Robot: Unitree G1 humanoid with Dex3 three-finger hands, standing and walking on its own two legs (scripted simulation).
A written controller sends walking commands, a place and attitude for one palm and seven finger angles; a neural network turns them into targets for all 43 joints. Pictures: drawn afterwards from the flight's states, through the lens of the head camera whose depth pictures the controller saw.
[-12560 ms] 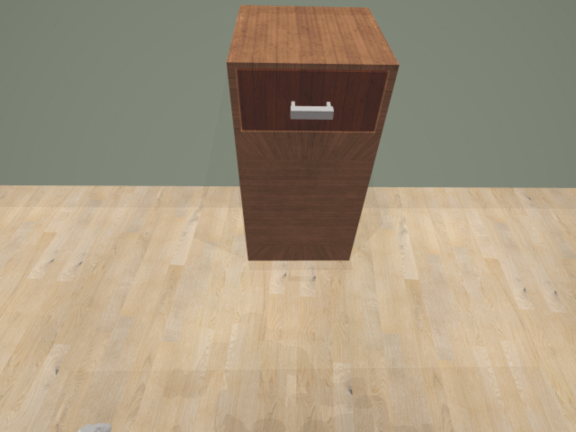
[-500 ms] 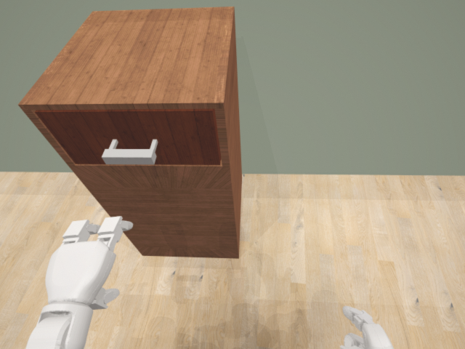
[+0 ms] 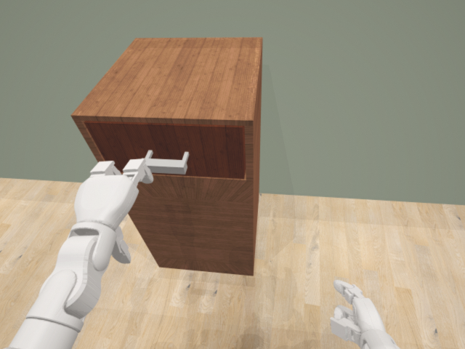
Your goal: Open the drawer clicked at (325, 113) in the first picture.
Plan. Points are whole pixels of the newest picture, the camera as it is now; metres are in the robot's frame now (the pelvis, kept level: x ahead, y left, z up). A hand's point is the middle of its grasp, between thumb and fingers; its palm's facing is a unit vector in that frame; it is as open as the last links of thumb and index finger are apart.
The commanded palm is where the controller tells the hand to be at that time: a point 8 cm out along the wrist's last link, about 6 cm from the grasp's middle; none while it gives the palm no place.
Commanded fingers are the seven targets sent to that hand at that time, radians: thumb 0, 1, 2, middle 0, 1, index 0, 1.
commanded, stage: raise the hand with hooked fingers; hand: left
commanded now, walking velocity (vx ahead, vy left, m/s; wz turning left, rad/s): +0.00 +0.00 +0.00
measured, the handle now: (165, 160) +0.53 +0.26 -0.02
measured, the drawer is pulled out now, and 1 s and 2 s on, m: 0.00 0.00 0.00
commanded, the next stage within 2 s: move the hooked fingers above the handle in 0.48 s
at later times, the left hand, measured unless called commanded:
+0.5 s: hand (124, 207) +0.30 +0.24 +0.09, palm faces +0.07 -0.07 -1.00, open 13.9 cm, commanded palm +0.27 +0.24 +0.15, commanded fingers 0.00 -0.50 0.30 -0.30 -1.20 -0.30 -1.20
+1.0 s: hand (133, 195) +0.34 +0.24 +0.08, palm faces +0.00 -0.04 -1.00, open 13.9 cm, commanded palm +0.32 +0.24 +0.14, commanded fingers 0.00 -0.50 0.30 -0.30 -1.20 -0.30 -1.20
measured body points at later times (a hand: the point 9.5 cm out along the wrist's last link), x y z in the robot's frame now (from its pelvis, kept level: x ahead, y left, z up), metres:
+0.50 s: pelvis -0.01 +0.00 +0.00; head +0.02 -0.03 +0.45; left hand +0.29 +0.24 +0.15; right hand +0.17 -0.23 -0.12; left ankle -0.05 +0.09 -0.74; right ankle +0.02 -0.11 -0.74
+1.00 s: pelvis -0.01 -0.02 +0.00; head +0.03 -0.04 +0.45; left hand +0.33 +0.24 +0.13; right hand +0.17 -0.25 -0.12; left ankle -0.05 +0.09 -0.74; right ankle +0.02 -0.11 -0.74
